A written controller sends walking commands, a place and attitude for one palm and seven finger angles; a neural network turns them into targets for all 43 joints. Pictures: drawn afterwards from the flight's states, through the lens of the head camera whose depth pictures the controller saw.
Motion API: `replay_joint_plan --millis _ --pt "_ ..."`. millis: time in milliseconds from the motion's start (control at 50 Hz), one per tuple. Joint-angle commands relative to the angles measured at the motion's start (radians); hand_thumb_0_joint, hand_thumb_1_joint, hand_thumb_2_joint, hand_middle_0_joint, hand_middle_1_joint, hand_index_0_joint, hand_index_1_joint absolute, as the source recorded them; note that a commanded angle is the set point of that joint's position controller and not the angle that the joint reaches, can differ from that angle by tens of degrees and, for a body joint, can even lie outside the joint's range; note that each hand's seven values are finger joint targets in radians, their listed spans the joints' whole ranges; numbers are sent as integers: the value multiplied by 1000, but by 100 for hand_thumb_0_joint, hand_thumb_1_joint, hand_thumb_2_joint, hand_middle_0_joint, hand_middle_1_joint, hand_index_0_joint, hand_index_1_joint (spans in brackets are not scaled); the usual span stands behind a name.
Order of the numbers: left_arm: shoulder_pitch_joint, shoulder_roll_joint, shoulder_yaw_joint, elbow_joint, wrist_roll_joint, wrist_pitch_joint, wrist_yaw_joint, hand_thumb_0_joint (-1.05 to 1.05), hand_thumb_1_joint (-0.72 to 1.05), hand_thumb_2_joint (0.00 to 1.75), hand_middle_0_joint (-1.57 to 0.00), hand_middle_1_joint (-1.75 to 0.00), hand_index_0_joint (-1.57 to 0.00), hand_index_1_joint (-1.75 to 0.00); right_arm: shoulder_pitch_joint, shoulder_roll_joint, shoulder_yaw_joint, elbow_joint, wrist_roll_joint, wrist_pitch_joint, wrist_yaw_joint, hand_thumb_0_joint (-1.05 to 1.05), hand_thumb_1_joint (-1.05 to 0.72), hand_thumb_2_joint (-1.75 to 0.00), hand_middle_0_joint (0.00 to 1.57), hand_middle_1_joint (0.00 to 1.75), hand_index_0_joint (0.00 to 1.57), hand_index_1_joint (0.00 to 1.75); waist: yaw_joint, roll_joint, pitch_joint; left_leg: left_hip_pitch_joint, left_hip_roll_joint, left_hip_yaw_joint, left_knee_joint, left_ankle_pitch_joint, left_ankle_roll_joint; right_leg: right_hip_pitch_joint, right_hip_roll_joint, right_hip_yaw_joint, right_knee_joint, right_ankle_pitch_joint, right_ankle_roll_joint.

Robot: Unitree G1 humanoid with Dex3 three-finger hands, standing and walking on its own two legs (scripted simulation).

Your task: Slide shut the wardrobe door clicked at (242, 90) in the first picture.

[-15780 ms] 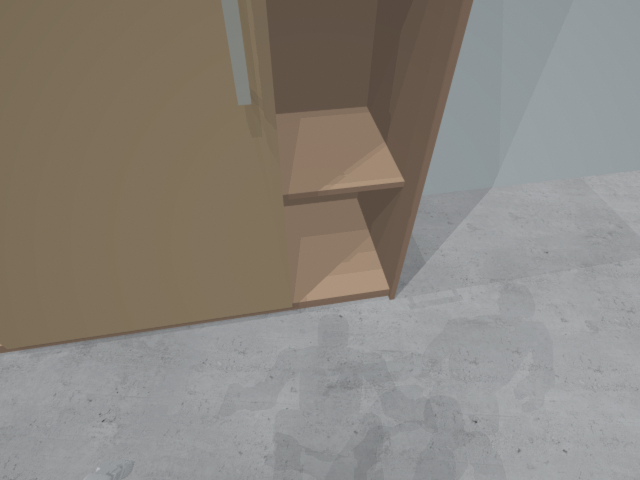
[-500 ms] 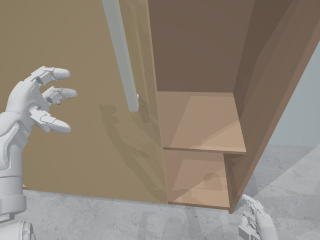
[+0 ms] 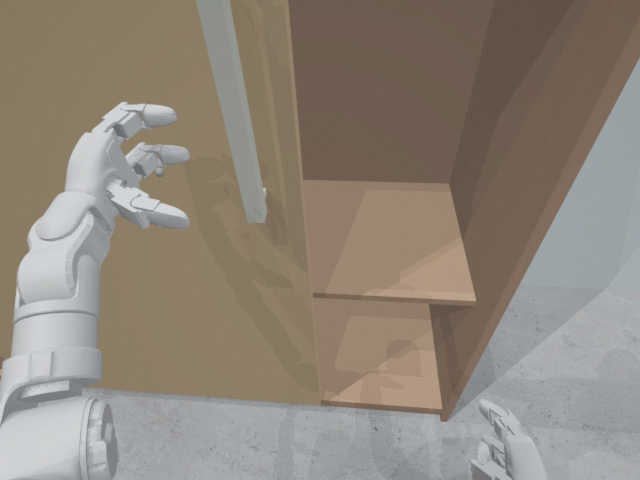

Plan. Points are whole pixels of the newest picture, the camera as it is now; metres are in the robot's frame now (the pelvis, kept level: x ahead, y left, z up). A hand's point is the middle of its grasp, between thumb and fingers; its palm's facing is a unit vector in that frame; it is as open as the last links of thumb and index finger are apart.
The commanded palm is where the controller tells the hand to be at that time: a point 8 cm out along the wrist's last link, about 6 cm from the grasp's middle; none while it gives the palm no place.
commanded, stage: move the hooked fingers beside the handle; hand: left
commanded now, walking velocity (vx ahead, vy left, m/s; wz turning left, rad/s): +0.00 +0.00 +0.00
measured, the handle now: (240, 104) +0.47 +0.13 +0.26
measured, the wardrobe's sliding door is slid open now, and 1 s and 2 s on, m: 0.37 0.37 0.37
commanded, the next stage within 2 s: feel for the door with the fingertips in 1.24 s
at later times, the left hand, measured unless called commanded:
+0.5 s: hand (183, 149) +0.42 +0.19 +0.23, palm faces +0.03 -1.00 -0.03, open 14.0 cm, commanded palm +0.40 +0.24 +0.23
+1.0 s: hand (184, 150) +0.42 +0.19 +0.23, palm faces +0.00 -1.00 -0.02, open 14.0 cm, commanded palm +0.39 +0.24 +0.23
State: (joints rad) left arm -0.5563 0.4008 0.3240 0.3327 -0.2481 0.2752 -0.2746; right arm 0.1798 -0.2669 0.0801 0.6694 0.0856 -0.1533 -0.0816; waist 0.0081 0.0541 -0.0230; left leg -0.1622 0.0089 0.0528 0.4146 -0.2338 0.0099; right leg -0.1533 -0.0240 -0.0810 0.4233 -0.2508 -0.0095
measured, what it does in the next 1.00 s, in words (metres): stands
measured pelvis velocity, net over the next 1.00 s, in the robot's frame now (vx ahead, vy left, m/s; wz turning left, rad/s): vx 0.01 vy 0.01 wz -0.02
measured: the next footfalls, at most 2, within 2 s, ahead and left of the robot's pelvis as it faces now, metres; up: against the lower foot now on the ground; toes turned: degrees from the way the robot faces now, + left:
none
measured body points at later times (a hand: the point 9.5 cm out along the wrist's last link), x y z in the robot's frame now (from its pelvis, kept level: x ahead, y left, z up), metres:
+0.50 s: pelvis +0.01 +0.00 +0.00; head +0.00 -0.03 +0.45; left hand +0.42 +0.24 +0.24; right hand +0.15 -0.25 -0.10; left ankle -0.01 +0.11 -0.74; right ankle -0.01 -0.11 -0.74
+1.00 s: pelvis +0.01 +0.01 +0.00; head +0.00 -0.02 +0.45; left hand +0.42 +0.24 +0.23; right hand +0.15 -0.25 -0.10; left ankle -0.01 +0.11 -0.74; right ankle -0.01 -0.11 -0.74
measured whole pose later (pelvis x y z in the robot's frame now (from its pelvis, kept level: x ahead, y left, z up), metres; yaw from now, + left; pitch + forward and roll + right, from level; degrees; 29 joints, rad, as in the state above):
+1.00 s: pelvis +0.01 +0.01 +0.00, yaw -1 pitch +0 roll +0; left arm -0.69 0.40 0.30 0.53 -0.20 0.21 -0.22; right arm 0.24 -0.28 0.05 0.67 0.08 -0.14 -0.07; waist -0.02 0.06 -0.04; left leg -0.18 0.01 0.07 0.41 -0.24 0.02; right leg -0.17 -0.02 -0.06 0.40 -0.24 0.00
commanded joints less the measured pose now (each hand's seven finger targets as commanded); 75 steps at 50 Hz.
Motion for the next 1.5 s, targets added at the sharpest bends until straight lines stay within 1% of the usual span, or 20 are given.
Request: replay_joint_plan --millis 0,80,100,180,300,340,440,560,620,700,760,800,820,1020,1060,1140,1180,1340,1420,1480 --pt "-493 343 123 -158 22 -82 47 0 -50 30 -30 -120 -30 -120 -98 -121 -53 -150 -6 -47 -10 0 -90 -90 20 30 20 30 7 30 -249 111 -6 -63 -28 254 21 41 14 37 -54 291 -21" --pt "-497 239 32 -153 9 -72 3 0 -50 30 -30 -120 -30 -120 -90 -121 -62 -169 2 -51 -6 0 -90 -90 20 30 20 30 -10 22 -304 164 -7 -57 -7 337 26 50 17 33 -38 398 -22" --pt "-466 235 36 -112 0 -71 -6 0 -50 30 -30 -120 -30 -120 -81 -124 -64 -162 3 -50 -5 0 -90 -90 20 30 20 30 -9 -30 -285 145 -6 -58 -5 326 29 53 20 29 -44 393 -21" --pt "-516 215 17 -94 -15 -68 -17 0 -50 30 -30 -120 -30 -120 -75 -133 -70 -153 7 -50 -8 0 -90 -90 20 30 20 30 -21 -43 -272 144 -9 -54 -5 297 31 15 21 31 -45 376 -16" --pt "-564 313 100 -96 14 -102 55 0 -50 30 -30 -120 -30 -120 -59 -132 -70 -140 -7 -37 -2 0 -90 -90 20 30 20 30 -3 -48 -282 111 -10 -49 -9 295 33 48 18 41 -47 366 -14" --pt "-604 316 98 -83 26 -117 65 0 -50 30 -30 -120 -30 -120 -53 -129 -70 -141 -8 -36 -3 0 -90 -90 20 30 20 30 -13 -51 -300 115 -10 -44 -8 295 35 57 17 48 -45 380 -11" --pt "-651 295 55 42 41 -131 52 0 -50 30 -30 -120 -30 -120 -22 -135 -72 -124 -5 -30 -8 0 -90 -90 20 30 20 30 -36 -29 -263 104 -8 -40 -8 259 36 26 19 52 -54 354 -13" --pt "-606 323 82 119 31 -136 15 0 -50 30 -30 -120 -30 -120 -1 -144 -78 -136 -3 -24 -9 0 -90 -90 20 30 20 30 -26 -64 -295 84 -10 -35 -4 273 38 56 17 52 -47 397 -12" --pt "-611 272 43 74 29 -152 10 0 -50 30 -30 -120 -30 -120 -3 -141 -83 -144 -2 -29 -4 0 -90 -90 20 30 20 30 -30 -49 -306 108 -7 -40 0 296 39 42 21 46 -42 400 -15" --pt "-616 290 61 15 20 -167 18 0 -50 30 -30 -120 -30 -120 -6 -142 -84 -142 -5 -30 -2 0 -90 -90 20 30 20 30 -24 -45 -312 115 -5 -42 0 301 39 50 22 46 -46 392 -17" --pt "-646 263 45 -57 21 -174 31 0 -50 30 -30 -120 -30 -120 -18 -135 -83 -149 -5 -40 -1 0 -90 -90 20 30 20 30 -27 13 -327 155 -5 -47 -1 315 37 30 26 47 -45 380 -19" --pt "-618 283 64 -45 23 -170 43 0 -50 30 -30 -120 -30 -120 -12 -140 -83 -137 -9 -35 -2 0 -90 -90 20 30 20 30 -23 -17 -312 141 0 -51 -5 313 36 38 27 41 -49 365 -21" --pt "-636 279 62 -66 26 -167 49 0 -50 30 -30 -120 -30 -120 -16 -139 -82 -141 -8 -38 -1 0 -90 -90 20 30 20 30 -25 6 -316 148 -1 -52 -9 314 34 32 27 41 -47 369 -20" --pt "-575 212 13 -6 31 -111 66 0 -50 30 -30 -120 -30 -120 -32 -134 -76 -142 -4 -23 0 0 -90 -90 20 30 20 30 -24 -36 -259 116 2 -53 -24 275 30 9 27 37 -55 324 -19" --pt "-596 237 38 -10 30 -117 70 0 -50 30 -30 -120 -30 -120 -29 -134 -77 -141 -8 -26 -2 0 -90 -90 20 30 20 30 -24 -58 -275 122 2 -59 -22 278 31 13 28 38 -53 323 -19" --pt "-681 192 -7 -125 31 -153 75 0 -50 30 -30 -120 -30 -120 -47 -120 -73 -149 -11 -37 -1 0 -90 -90 20 30 20 30 -34 21 -333 190 0 -62 -13 311 29 14 28 43 -52 338 -22" --pt "-660 227 29 -118 28 -155 77 0 -50 30 -30 -120 -30 -120 -41 -126 -74 -142 -13 -38 -3 0 -90 -90 20 30 20 30 -29 -9 -348 191 3 -64 -12 338 28 32 30 41 -47 364 -23" --pt "-554 163 -19 26 30 -72 81 0 -50 30 -30 -120 -30 -120 -51 -128 -69 -133 -2 -14 -1 0 -90 -90 20 30 20 30 -24 -52 -209 95 -2 -57 -35 241 27 -6 27 33 -68 292 -20" --pt "-614 143 -27 -84 23 -100 96 0 -50 30 -30 -120 -30 -120 -61 -119 -73 -149 -8 -21 3 0 -90 -90 20 30 20 30 -23 -42 -294 147 -2 -61 -23 290 29 24 28 36 -59 329 -22" --pt "-639 176 13 -152 16 -133 109 0 -50 30 -30 -120 -30 -120 -69 -114 -73 -150 -13 -28 3 0 -90 -90 20 30 20 30 -17 -65 -355 172 -4 -54 -14 321 33 60 29 43 -50 373 -17"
